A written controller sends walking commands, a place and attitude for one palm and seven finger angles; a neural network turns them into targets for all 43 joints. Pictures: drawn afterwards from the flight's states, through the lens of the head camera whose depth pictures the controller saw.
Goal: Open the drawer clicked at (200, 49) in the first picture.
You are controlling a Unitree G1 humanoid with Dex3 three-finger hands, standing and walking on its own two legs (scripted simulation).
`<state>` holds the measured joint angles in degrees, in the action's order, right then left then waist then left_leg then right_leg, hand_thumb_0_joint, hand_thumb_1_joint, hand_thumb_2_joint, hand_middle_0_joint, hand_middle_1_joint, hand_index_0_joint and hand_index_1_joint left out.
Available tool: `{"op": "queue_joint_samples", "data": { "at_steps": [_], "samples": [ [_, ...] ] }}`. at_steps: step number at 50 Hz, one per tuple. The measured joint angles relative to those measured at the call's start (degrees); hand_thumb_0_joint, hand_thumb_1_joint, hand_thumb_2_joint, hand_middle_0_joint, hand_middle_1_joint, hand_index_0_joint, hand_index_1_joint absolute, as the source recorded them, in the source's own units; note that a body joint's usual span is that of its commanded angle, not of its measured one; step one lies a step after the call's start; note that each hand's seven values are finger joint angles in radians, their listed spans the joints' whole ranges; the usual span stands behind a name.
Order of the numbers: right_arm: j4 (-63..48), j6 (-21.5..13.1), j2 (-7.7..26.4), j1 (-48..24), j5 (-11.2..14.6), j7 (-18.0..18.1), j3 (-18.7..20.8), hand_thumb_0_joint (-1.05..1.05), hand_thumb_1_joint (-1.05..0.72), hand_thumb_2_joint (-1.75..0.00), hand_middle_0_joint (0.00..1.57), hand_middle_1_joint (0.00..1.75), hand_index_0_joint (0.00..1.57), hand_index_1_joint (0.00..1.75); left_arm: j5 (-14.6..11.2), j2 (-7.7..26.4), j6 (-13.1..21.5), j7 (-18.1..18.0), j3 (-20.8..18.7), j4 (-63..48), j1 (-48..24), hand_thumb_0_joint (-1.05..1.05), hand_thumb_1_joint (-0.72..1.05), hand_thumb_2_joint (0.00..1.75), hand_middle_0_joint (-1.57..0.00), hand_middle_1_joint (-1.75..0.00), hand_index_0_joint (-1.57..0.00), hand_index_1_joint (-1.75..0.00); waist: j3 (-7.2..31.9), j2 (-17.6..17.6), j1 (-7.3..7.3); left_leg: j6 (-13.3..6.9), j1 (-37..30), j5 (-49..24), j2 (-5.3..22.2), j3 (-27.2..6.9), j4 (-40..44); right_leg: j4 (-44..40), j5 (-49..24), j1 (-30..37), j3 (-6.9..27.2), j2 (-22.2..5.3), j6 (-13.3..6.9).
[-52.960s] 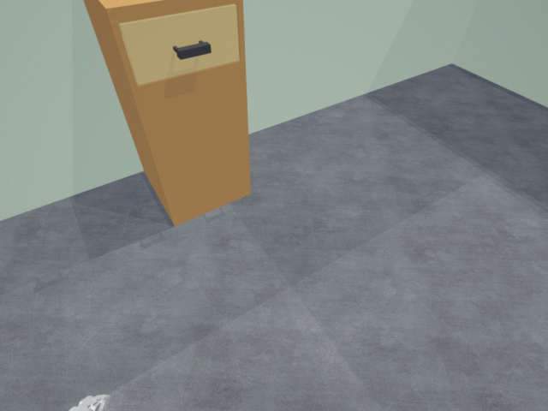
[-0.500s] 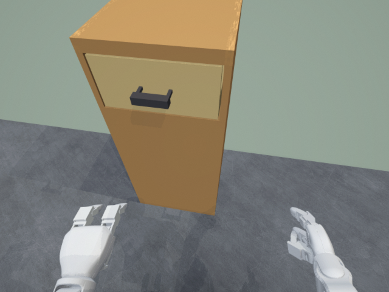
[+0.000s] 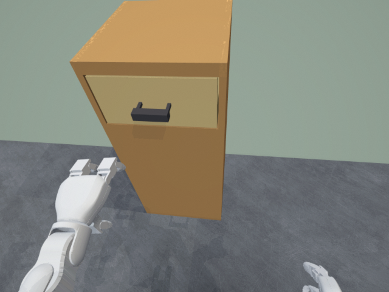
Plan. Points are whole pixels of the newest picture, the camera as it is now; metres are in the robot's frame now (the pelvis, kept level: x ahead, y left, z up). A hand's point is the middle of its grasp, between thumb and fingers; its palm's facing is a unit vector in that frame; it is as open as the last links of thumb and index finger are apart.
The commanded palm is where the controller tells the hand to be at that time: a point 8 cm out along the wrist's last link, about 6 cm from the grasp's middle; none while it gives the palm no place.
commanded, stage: raise the hand with hooked fingers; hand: left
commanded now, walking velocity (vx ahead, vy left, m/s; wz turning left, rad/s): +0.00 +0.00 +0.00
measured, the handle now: (152, 110) +0.57 +0.20 +0.03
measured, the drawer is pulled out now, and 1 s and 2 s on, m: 0.00 0.00 0.00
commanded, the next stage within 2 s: move the hooked fingers above the handle in 0.88 s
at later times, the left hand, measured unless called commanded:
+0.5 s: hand (69, 144) +0.32 +0.28 +0.16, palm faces +0.10 -0.03 -1.00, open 13.8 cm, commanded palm +0.29 +0.27 +0.21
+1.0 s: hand (64, 148) +0.31 +0.28 +0.16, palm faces +0.13 -0.04 -0.99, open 13.8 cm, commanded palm +0.28 +0.27 +0.20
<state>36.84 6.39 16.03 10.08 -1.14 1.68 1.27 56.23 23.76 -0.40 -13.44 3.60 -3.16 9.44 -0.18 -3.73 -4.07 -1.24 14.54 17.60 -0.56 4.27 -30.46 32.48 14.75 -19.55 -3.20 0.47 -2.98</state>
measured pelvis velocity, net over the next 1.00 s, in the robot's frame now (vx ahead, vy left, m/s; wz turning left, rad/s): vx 0.00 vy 0.02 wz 0.03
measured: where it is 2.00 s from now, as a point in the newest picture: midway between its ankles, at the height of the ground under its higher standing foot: outside the picture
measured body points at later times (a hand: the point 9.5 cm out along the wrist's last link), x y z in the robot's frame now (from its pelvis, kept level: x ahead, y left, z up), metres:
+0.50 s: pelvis +0.02 +0.02 +0.01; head +0.03 -0.01 +0.46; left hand +0.31 +0.27 +0.21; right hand +0.25 -0.17 -0.09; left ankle -0.02 +0.11 -0.73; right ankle +0.03 -0.08 -0.73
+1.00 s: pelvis +0.00 +0.02 +0.01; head +0.02 -0.02 +0.46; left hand +0.30 +0.28 +0.21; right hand +0.20 -0.19 -0.11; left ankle -0.02 +0.11 -0.73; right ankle +0.03 -0.08 -0.73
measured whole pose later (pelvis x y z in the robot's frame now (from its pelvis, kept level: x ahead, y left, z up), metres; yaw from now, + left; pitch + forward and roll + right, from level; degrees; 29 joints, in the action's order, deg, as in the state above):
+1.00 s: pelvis +0.00 +0.02 +0.01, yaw +2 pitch +0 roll +0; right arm 37.7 9.3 15.3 6.5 1.2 -1.2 -0.6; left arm 49.2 31.9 -1.1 1.1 -0.1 0.4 -10.9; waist -1.1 -5.5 -5.6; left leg -2.4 9.0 12.7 -2.2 2.4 -21.4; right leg 22.4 10.0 -12.8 -4.7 -0.7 -1.5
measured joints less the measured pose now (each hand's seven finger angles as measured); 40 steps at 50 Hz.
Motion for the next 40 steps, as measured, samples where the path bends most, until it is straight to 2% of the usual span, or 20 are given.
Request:
{"op": "queue_joint_samples", "data": {
  "at_steps": [3,6,12,19,26,33,37,40],
  "samples": [
    [0.7,-0.3,0.4,-1.2,0.4,0.1,0.7,0.01,-0.91,-0.9,0.2,0.3,0.19,0.3,0.1,0.5,-0.4,-0.4,0.0,1.1,-3.3,0.0,-0.16,0.44,-0.3,-0.98,-0.3,-0.98,0.0,-0.3,-0.68,-0.3,-0.5,-0.2,-0.4,-0.5,0.5,-0.8,-0.2,0.8,-0.5,-0.4,0.4],
    [0.7,-0.2,0.0,-3.1,0.8,0.1,0.6,0.01,-0.91,-0.9,0.2,0.3,0.19,0.3,-0.4,0.9,-1.9,0.9,0.5,2.0,-6.9,0.0,-0.23,0.41,-0.3,-1.03,-0.3,-1.03,0.3,-0.7,-0.96,-0.6,-1.5,-0.5,-0.8,-0.8,1.6,-1.8,-0.4,2.0,-0.6,-0.8,0.7],
    [-0.6,0.8,-1.8,-6.7,1.4,-0.4,-1.4,0.01,-0.91,-0.9,0.2,0.3,0.19,0.3,-1.7,2.2,-4.8,6.8,1.8,1.9,-12.4,0.0,-0.37,0.35,-0.31,-1.12,-0.31,-1.12,0.7,-1.6,-0.92,-1.1,-4.9,-1.5,-1.4,-0.8,4.8,-4.6,-1.1,5.2,-0.5,-1.1,1.4],
    [-2.0,2.6,-3.1,-8.1,1.8,-1.1,-3.7,0.01,-0.91,-0.9,0.2,0.3,0.2,0.3,-3.5,5.3,-5.7,14.0,0.8,2.0,-17.3,0.0,-0.46,0.31,-0.31,-1.18,-0.32,-1.18,0.0,-1.7,-1.39,-1.3,-7.4,-2.5,-1.5,-1.2,7.7,-7.8,-2.2,8.0,-0.8,-1.1,1.7],
    [-1.1,2.8,-2.1,-6.2,1.7,-1.6,-3.6,0.01,-0.91,-0.9,0.2,0.3,0.2,0.3,-5.6,8.2,-3.7,18.5,-0.8,1.0,-20.9,0.0,-0.48,0.3,-0.32,-1.2,-0.32,-1.2,-0.4,-1.7,-1.96,-1.4,-8.0,-3.1,-1.7,-2.1,8.8,-10.1,-3.0,9.5,-1.7,-1.2,1.9],
    [-0.9,3.5,-0.6,-4.4,2.1,-2.5,-2.7,0.01,-0.91,-0.9,0.2,0.3,0.2,0.3,-7.6,8.6,-2.5,21.3,-2.9,2.0,-20.5,0.0,-0.49,0.3,-0.31,-1.2,-0.31,-1.2,-0.7,-1.8,-1.19,-1.6,-7.1,-3.6,-1.7,-1.9,9.4,-10.8,-3.9,8.6,-1.5,-1.2,2.1],
    [-1.1,2.9,-0.2,-3.1,1.6,-2.7,-2.0,0.01,-0.91,-0.9,0.2,0.3,0.2,0.3,-7.5,8.1,0.3,21.1,-2.6,0.4,-18.0,0.0,-0.49,0.3,-0.32,-1.2,-0.32,-1.2,-1.3,-1.4,-0.91,-1.6,-6.5,-3.9,-1.8,-1.7,9.4,-10.7,-4.1,7.9,-1.3,-1.3,2.1],
    [-0.7,2.3,0.0,-2.3,1.3,-2.8,-1.5,0.01,-0.91,-0.9,0.2,0.3,0.19,0.3,-7.4,8.1,3.1,19.0,-2.5,-1.8,-16.2,0.0,-0.49,0.3,-0.32,-1.2,-0.32,-1.2,-1.3,-1.3,-1.09,-1.6,-6.2,-4.0,-1.7,-1.7,9.2,-10.6,-4.2,7.6,-1.3,-1.3,2.0]
  ]
}}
